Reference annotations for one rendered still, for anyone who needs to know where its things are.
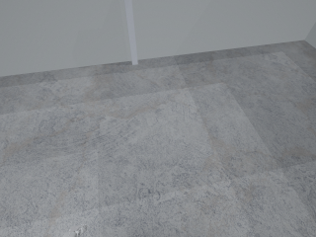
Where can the panel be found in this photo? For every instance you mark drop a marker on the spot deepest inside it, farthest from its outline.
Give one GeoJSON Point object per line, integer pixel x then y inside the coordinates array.
{"type": "Point", "coordinates": [131, 31]}

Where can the robot left hand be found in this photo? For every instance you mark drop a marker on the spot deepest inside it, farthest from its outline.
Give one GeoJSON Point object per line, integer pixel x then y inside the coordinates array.
{"type": "Point", "coordinates": [76, 231]}

